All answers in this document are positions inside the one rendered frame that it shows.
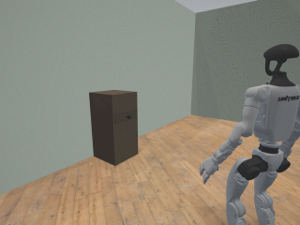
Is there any left robot thigh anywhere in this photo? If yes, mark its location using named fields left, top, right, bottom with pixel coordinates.
left=226, top=157, right=263, bottom=218

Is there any robot left hand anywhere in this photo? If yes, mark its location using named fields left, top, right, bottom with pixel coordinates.
left=199, top=157, right=219, bottom=184

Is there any left robot upper arm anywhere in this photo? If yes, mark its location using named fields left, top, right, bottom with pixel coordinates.
left=238, top=85, right=268, bottom=138

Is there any robot right forearm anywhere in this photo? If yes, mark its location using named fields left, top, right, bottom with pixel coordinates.
left=281, top=128, right=300, bottom=149

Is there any robot left shin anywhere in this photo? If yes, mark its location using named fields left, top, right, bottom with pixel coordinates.
left=226, top=202, right=247, bottom=225

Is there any cabinet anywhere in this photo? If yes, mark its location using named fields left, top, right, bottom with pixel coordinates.
left=89, top=90, right=139, bottom=166

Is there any drawer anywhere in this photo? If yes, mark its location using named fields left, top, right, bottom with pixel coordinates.
left=114, top=109, right=137, bottom=125

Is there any robot left forearm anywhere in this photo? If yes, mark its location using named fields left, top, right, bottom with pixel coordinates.
left=212, top=122, right=245, bottom=164

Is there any robot right hand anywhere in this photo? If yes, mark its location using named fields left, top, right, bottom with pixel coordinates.
left=278, top=143, right=292, bottom=158

